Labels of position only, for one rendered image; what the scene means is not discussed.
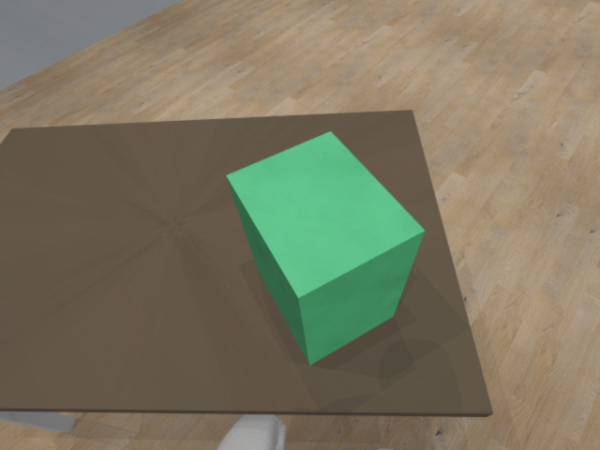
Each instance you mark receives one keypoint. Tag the carton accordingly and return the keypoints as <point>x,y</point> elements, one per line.
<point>332,245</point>

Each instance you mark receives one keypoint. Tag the left robot thigh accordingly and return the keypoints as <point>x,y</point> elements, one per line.
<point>255,432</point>

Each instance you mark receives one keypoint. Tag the table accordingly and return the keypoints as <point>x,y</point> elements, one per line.
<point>127,283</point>

